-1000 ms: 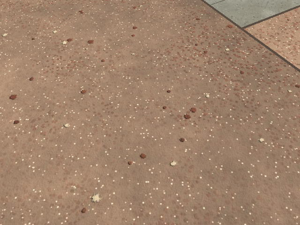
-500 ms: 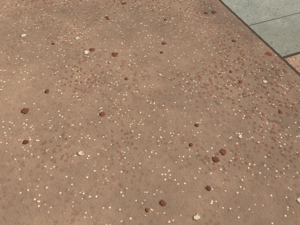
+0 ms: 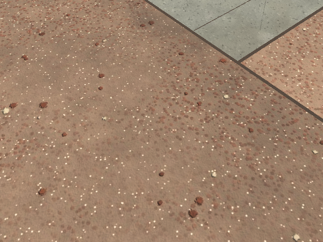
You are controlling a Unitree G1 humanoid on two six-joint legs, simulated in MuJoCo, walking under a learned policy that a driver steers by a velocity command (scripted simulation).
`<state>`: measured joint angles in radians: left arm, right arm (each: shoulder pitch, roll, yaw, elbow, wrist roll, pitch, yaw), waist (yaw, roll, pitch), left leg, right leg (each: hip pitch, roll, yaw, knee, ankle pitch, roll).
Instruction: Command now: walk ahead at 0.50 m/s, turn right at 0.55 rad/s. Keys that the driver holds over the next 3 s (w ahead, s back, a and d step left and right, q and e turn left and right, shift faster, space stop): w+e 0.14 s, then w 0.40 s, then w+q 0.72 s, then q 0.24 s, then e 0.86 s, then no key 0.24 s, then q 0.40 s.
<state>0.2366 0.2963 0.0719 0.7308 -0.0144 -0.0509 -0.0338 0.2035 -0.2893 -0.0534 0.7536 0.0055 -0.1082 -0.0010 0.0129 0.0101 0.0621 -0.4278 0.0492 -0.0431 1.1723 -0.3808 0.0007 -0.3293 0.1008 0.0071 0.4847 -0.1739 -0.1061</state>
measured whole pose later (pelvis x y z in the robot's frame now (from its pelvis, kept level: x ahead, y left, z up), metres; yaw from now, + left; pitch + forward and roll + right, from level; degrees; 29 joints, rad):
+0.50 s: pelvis +0.30 +0.05 +0.00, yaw -11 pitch +1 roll +1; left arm 0.29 0.29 0.05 0.75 -0.01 -0.05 0.00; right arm 0.25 -0.26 -0.05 0.77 -0.01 -0.10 0.03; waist -0.01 -0.04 0.02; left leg -0.28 -0.06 0.01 0.42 -0.17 0.05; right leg -0.46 -0.01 0.06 1.13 -0.35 -0.03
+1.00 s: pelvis +0.55 -0.04 +0.01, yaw +0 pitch +1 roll -1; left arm 0.20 0.25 0.05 0.74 0.01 -0.09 -0.01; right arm 0.31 -0.32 -0.07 0.80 0.03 -0.04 -0.01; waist 0.00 0.05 0.02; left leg -0.50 0.06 -0.05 1.14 -0.34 0.01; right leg -0.24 0.01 -0.07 0.40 -0.18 -0.02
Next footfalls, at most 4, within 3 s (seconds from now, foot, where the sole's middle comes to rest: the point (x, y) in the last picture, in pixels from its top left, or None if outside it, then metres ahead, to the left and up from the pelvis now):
0.34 left None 0.39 0.13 -0.77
0.82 right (210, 201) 0.61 -0.15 -0.77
1.32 left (144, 150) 0.87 0.14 -0.77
1.80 right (184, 129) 0.99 -0.06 -0.77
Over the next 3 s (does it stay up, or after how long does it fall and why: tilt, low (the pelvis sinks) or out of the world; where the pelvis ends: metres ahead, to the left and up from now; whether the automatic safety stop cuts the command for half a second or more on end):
stays up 0.87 0.06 0.00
